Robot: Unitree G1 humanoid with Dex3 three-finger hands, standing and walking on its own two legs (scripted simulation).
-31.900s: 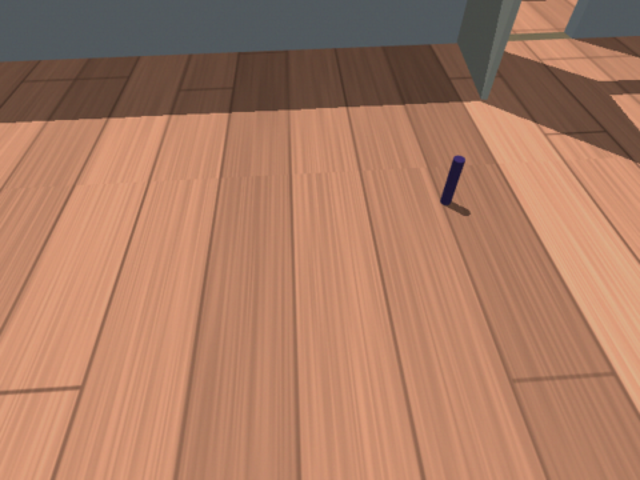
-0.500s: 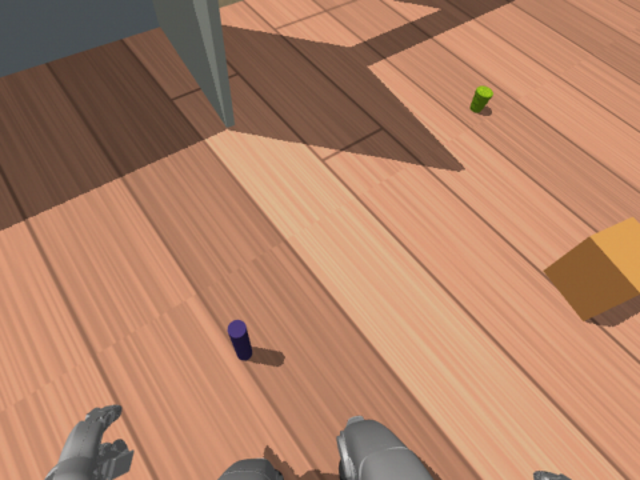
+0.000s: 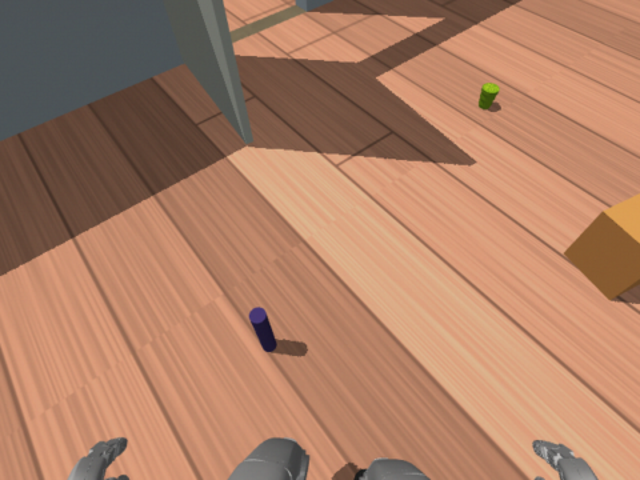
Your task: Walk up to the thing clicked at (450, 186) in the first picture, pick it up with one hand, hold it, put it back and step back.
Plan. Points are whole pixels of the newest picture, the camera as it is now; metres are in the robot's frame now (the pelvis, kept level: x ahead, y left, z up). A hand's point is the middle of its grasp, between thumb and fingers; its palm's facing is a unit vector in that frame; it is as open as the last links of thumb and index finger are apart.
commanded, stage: step back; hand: left
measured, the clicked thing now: (264, 331) +0.52 +0.21 -0.65
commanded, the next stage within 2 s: none
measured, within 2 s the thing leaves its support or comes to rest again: neither
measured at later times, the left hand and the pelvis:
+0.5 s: hand out of the picture -0.07 +0.29 -0.16, palm faces +0.03 -0.93 -0.36, open 7.4 cm; pelvis -0.15 +0.02 +0.00, yaw +1 degrees
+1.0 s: hand out of the picture -0.19 +0.24 -0.14, palm faces +0.04 -0.91 -0.42, open 7.4 cm; pelvis -0.33 -0.04 -0.01, yaw +4 degrees
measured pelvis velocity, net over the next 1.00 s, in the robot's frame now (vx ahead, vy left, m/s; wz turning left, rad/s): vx -0.33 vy -0.04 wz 0.07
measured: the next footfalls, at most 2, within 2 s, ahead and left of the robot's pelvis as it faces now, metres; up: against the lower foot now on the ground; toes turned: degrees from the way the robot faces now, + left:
left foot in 0.22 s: -0.07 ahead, +0.13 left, +0.00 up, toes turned +1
right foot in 0.66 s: -0.21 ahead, -0.14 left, +0.00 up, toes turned +1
